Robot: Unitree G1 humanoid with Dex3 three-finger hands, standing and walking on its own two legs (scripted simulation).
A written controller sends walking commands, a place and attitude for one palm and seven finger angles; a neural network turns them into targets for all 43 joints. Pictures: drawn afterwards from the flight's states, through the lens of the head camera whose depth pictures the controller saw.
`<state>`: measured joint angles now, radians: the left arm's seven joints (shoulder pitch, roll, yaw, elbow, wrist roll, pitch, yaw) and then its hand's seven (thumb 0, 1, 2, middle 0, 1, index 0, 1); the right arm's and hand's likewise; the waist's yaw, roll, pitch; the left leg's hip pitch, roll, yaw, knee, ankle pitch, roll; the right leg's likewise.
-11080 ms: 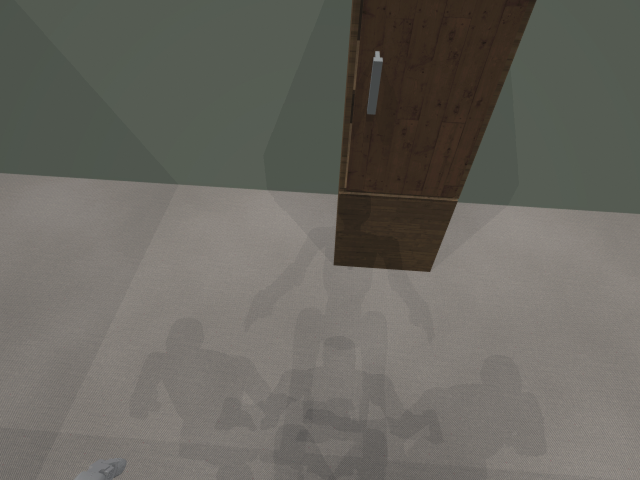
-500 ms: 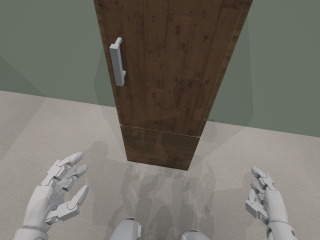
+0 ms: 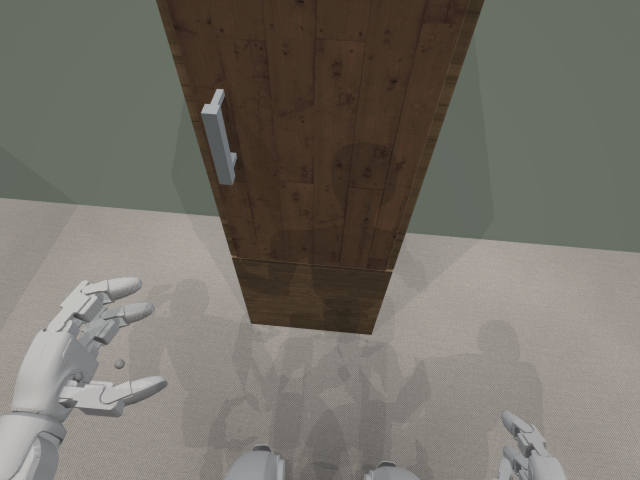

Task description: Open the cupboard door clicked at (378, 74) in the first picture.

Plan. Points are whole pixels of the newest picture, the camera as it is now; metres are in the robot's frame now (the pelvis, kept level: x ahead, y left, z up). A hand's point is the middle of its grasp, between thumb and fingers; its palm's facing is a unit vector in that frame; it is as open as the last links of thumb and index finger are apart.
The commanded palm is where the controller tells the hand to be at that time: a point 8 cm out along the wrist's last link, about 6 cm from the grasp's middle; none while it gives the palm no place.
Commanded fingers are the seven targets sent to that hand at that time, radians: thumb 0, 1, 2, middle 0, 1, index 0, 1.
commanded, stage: raise the hand with hooked fingers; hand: left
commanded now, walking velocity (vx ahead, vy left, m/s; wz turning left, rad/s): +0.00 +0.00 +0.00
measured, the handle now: (223, 138) +0.56 +0.18 +0.09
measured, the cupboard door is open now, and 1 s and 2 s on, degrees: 0 0 0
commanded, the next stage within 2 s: move the hooked fingers beside the handle in 1.16 s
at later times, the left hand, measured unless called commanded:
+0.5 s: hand (63, 317) +0.27 +0.29 +0.09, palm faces -0.01 -1.00 -0.04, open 13.8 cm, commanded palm +0.25 +0.33 +0.10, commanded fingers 0.00 -0.50 0.30 -0.30 -1.20 -0.30 -1.20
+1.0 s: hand (68, 292) +0.29 +0.28 +0.10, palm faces -0.02 -1.00 -0.03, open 13.9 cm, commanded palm +0.27 +0.33 +0.11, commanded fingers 0.00 -0.50 0.30 -0.30 -1.20 -0.30 -1.20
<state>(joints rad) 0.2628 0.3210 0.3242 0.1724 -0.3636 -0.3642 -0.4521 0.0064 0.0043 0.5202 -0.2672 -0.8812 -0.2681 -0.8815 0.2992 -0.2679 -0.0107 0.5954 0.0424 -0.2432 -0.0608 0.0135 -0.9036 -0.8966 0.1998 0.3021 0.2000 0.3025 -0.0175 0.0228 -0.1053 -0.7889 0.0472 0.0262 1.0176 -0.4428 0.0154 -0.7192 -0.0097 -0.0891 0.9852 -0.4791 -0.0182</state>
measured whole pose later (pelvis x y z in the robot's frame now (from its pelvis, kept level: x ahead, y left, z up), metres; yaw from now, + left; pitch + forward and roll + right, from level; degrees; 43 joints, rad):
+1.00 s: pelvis +0.00 +0.01 +0.03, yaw +0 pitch +8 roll -2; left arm -0.04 0.44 0.44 0.42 -0.36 -0.24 -0.56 -0.01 -0.50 0.30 -0.30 -1.20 -0.30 -1.20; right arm 0.30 -0.28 0.03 0.56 0.05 -0.20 -0.08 0.01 -0.90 -0.90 0.20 0.30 0.20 0.30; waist -0.01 0.01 -0.07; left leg -0.62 0.04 0.04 0.85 -0.38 0.03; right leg -0.54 -0.01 -0.08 0.80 -0.40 0.00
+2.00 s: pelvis +0.01 +0.01 +0.02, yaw -1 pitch +13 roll -2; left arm -0.42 0.47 0.41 0.77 -0.27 -0.29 -0.50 -0.01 -0.50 0.30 -0.30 -1.20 -0.30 -1.20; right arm 0.35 -0.28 0.03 0.60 0.04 -0.08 -0.07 0.01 -0.90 -0.90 0.20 0.30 0.20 0.30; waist -0.06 0.01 -0.08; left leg -0.70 0.04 0.05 0.88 -0.40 0.02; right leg -0.64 0.00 -0.06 0.84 -0.42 -0.01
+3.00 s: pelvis +0.01 +0.01 +0.00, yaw -4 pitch +22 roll -4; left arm -0.94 0.72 0.50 1.24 -0.10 -0.31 -0.45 -0.01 -0.50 0.30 -0.30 -1.20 -0.30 -1.21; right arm 0.43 -0.29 0.05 0.60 0.01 0.07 -0.04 0.00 -0.91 -0.90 0.20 0.30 0.20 0.30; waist -0.20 0.01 -0.08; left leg -0.96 0.08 0.04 1.01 -0.44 0.03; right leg -0.89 0.03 -0.06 0.93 -0.43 0.00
